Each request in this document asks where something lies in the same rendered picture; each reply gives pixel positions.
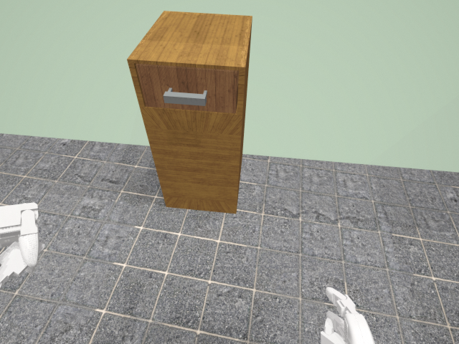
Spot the drawer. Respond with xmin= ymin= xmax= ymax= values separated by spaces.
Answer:
xmin=136 ymin=64 xmax=239 ymax=113

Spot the right robot hand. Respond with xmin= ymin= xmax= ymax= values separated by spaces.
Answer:
xmin=321 ymin=287 xmax=375 ymax=344

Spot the cabinet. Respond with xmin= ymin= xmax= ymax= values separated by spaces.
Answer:
xmin=127 ymin=11 xmax=252 ymax=214

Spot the left robot hand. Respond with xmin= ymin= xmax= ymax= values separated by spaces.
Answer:
xmin=0 ymin=203 xmax=44 ymax=290

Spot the handle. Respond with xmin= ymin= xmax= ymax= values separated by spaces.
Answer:
xmin=164 ymin=88 xmax=207 ymax=106

